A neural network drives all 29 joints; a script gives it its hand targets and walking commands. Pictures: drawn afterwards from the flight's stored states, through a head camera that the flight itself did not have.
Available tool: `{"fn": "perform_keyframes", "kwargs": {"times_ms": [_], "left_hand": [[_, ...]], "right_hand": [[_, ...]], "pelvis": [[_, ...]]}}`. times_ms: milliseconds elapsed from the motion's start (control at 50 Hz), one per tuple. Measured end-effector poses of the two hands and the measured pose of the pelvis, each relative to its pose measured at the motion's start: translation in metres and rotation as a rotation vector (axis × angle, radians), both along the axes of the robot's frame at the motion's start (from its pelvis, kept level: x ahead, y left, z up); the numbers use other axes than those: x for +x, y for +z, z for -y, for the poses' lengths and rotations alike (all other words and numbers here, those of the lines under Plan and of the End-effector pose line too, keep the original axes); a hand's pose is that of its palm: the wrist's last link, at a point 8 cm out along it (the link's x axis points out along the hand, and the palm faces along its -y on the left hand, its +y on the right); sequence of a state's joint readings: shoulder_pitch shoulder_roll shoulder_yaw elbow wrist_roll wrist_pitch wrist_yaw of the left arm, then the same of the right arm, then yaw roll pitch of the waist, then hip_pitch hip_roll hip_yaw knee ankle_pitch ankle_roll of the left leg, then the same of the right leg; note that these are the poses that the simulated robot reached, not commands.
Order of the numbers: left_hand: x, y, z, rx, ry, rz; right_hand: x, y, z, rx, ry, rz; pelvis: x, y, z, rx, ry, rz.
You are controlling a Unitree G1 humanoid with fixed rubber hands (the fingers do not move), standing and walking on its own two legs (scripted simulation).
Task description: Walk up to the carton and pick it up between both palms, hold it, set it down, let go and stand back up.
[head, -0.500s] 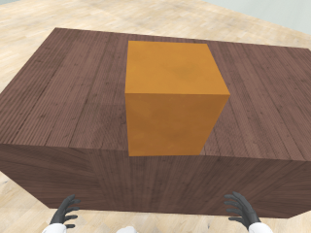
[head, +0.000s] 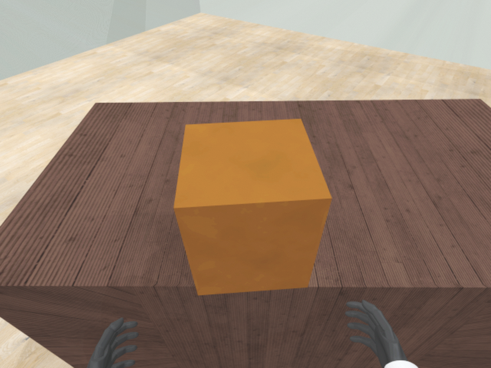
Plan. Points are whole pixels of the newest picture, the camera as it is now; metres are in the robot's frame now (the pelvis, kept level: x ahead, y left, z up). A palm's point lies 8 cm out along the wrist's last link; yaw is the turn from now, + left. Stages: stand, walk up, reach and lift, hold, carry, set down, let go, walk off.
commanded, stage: reach and lift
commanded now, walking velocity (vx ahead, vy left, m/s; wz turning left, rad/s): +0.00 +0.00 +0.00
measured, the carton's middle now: (248, 208) +0.39 +0.04 +0.06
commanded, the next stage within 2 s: none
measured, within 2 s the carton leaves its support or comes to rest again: neither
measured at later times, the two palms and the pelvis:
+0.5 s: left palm (102, 354) +0.16 +0.24 +0.01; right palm (391, 339) +0.18 -0.17 +0.01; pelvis +0.01 +0.00 +0.00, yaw -1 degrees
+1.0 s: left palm (110, 294) +0.22 +0.23 +0.07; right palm (387, 288) +0.23 -0.17 +0.07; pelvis -0.01 +0.01 +0.00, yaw -2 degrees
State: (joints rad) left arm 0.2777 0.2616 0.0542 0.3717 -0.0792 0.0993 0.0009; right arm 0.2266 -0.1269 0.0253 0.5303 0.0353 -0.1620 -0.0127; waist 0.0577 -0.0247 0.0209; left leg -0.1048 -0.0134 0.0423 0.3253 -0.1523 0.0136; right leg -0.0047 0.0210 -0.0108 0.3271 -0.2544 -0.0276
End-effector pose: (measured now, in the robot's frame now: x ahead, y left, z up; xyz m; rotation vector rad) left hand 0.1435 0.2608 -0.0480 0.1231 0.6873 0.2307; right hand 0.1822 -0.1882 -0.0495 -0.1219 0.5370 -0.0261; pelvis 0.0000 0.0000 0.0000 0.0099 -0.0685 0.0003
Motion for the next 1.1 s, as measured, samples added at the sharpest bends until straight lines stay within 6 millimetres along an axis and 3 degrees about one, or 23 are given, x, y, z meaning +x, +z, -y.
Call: {"fn": "perform_keyframes", "kwargs": {"times_ms": [180, 320, 480, 720, 920, 1100], "left_hand": [[0.014, 0.015, 0.011, -0.032, -0.035, 0.122], [0.017, 0.031, 0.013, -0.034, -0.042, 0.201], [0.012, 0.057, 0.019, -0.049, -0.064, 0.283], [0.02, 0.087, 0.026, -0.084, -0.082, 0.411], [0.056, 0.103, 0.03, -0.117, -0.084, 0.444], [0.091, 0.135, 0.026, -0.084, -0.087, 0.455]], "right_hand": [[0.0, 0.02, 0.007, 0.006, -0.046, 0.072], [0.005, 0.039, -0.002, 0.054, -0.045, 0.147], [0.001, 0.057, -0.014, 0.113, -0.07, 0.204], [0.0, 0.085, -0.013, 0.119, -0.086, 0.276], [0.032, 0.108, -0.021, 0.128, -0.071, 0.302], [0.067, 0.126, -0.018, 0.141, -0.084, 0.318]], "pelvis": [[0.012, 0.001, 0.004, 0.001, -0.011, 0.002], [0.014, 0.001, 0.005, -0.001, -0.015, 0.005], [0.01, 0.001, 0.003, -0.004, -0.011, 0.003], [-0.005, 0.001, -0.001, -0.007, -0.016, -0.011], [-0.012, 0.001, -0.004, -0.002, -0.023, -0.021], [-0.003, 0.002, -0.009, -0.006, -0.034, -0.015]]}}
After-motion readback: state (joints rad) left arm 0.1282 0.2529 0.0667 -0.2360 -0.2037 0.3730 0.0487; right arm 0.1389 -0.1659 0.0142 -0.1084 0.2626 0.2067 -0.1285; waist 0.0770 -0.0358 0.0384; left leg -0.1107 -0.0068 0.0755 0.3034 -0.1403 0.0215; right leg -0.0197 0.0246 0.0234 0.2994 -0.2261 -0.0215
